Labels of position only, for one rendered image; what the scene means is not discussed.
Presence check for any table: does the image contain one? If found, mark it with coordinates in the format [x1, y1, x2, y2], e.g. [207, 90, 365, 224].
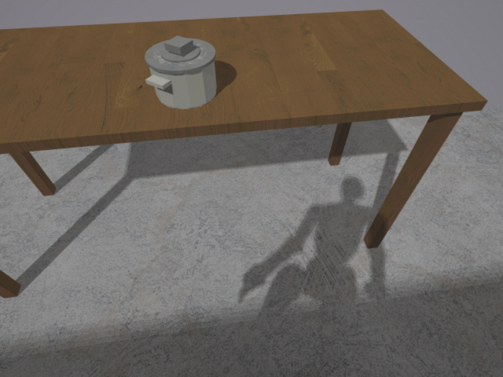
[0, 9, 488, 298]

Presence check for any lid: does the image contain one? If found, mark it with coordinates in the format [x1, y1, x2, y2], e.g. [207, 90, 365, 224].
[145, 38, 216, 74]

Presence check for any pot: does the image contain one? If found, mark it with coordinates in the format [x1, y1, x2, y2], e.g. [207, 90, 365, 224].
[145, 61, 217, 109]

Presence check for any knob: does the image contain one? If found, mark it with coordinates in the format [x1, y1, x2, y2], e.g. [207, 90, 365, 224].
[164, 36, 193, 55]

